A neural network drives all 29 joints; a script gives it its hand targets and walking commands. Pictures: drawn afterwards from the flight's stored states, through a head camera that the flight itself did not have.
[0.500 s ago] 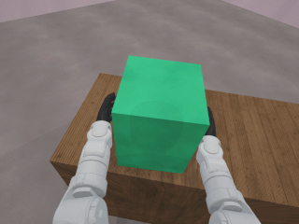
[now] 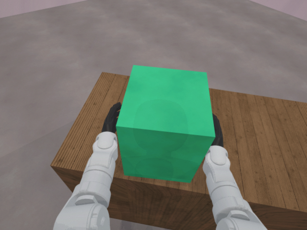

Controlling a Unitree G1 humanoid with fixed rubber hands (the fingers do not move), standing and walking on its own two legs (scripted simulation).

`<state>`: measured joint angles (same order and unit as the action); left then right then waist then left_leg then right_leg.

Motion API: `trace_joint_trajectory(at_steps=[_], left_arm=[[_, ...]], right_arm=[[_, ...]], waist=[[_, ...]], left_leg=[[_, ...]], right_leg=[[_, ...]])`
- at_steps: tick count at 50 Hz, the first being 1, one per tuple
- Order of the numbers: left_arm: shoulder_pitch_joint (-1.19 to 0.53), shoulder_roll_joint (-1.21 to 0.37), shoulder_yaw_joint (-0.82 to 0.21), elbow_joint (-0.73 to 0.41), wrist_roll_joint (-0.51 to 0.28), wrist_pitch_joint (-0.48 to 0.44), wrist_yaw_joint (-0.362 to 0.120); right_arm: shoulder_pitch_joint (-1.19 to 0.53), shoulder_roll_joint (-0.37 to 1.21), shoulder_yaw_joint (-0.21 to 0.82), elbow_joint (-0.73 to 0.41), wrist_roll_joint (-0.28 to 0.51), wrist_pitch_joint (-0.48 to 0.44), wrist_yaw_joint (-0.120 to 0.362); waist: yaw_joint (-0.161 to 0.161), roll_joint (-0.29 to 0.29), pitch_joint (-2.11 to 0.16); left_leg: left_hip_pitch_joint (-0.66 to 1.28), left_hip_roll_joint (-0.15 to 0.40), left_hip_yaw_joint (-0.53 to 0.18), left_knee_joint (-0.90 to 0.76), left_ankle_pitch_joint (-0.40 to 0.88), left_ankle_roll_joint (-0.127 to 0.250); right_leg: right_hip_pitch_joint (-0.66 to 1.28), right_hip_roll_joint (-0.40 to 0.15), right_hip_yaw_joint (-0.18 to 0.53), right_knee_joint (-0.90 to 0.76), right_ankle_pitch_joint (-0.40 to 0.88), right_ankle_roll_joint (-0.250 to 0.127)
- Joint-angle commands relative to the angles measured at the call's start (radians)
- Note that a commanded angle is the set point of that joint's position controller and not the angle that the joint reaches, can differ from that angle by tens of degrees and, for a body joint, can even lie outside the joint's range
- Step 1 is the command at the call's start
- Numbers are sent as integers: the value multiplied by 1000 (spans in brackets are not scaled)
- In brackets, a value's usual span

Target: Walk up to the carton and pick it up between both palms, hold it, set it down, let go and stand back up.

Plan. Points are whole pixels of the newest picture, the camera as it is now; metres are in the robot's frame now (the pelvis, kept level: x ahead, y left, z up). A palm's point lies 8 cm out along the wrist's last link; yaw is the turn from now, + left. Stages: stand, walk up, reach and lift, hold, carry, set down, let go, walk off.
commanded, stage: set down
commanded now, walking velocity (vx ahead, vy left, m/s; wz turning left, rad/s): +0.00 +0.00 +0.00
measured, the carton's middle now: (163, 126) +0.39 -0.01 +0.04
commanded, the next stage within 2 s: none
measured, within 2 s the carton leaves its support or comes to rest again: rests again in 0.58 s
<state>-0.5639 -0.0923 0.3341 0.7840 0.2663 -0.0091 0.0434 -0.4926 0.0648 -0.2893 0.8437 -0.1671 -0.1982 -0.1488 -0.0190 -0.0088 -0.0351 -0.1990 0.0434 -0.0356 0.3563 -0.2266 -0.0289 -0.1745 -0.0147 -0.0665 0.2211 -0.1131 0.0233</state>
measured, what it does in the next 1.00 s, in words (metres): stands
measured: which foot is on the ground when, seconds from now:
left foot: down 0.00-1.00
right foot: down 0.00-1.00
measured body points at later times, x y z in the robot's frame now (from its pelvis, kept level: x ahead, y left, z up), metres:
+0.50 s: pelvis -0.01 +0.00 +0.00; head +0.04 +0.01 +0.45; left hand +0.38 +0.13 +0.01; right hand +0.36 -0.16 +0.01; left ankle -0.03 +0.13 -0.75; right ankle -0.01 -0.14 -0.75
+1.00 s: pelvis -0.01 +0.00 -0.01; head +0.04 +0.01 +0.44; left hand +0.40 +0.16 +0.03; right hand +0.38 -0.17 +0.02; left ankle -0.03 +0.13 -0.75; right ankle -0.01 -0.14 -0.75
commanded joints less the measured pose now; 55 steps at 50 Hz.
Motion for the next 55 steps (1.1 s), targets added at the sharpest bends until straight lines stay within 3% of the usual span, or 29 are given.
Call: trace_joint_trajectory(at_steps=[1, 17, 30, 36, 39, 41, 43, 45, 50, 55], left_arm=[[-681, -614, -414, -82, -1, -116, -121], [-740, -580, -314, 99, 31, -285, -110], [-709, -524, -334, 121, 36, -386, -96], [-650, -375, -293, 133, 28, -409, -83], [-596, -75, -136, 109, 10, -399, -28], [-596, 188, -28, 38, -35, -375, 30], [-611, 256, -113, 54, -160, -355, 74], [-604, 273, -161, 109, -242, -340, 83], [-628, 328, -254, 239, -373, -291, 54], [-676, 373, -304, 298, -450, -263, 33]], right_arm=[[-736, 614, 379, -174, -71, -119, 161], [-727, 645, 283, -5, -179, -213, 164], [-673, 618, 256, 62, -223, -263, 175], [-619, 492, 203, 104, -213, -274, 160], [-587, 191, 90, 133, -130, -283, 102], [-608, -103, 56, 139, 11, -280, 37], [-668, -165, 175, 108, 187, -257, -6], [-674, -200, 228, 92, 272, -233, -19], [-684, -321, 285, 136, 401, -165, -12], [-717, -434, 309, 215, 466, -116, 20]], waist=[[-7, 35, -560], [6, 14, -563], [8, 31, -642], [7, 31, -614], [22, 33, -593], [29, 27, -608], [28, 39, -649], [23, 32, -677], [17, 44, -716], [13, 60, -668]], left_leg=[[37, -53, 95, -3, 493, -58], [-48, -47, 116, -34, 364, -37], [-24, -53, 123, 14, 509, -72], [-49, -62, 133, 27, 536, -80], [-94, -67, 145, 36, 513, -71], [-170, -69, 143, 48, 495, -64], [-231, -66, 125, 87, 475, -65], [-216, -66, 118, 124, 468, -61], [-109, -57, 101, 190, 537, -78], [-11, -42, 86, 214, 534, -101]], right_leg=[[372, 54, -19, 106, 521, -7], [341, 36, -6, 109, 421, -6], [343, 47, -11, 142, 512, -9], [364, 50, -9, 168, 569, -2], [396, 53, 3, 197, 602, 6], [422, 51, 30, 239, 626, 15], [400, 60, 51, 271, 637, 8], [338, 61, 56, 280, 612, 3], [147, 72, 37, 268, 492, -11], [-46, 92, 5, 236, 308, -26]])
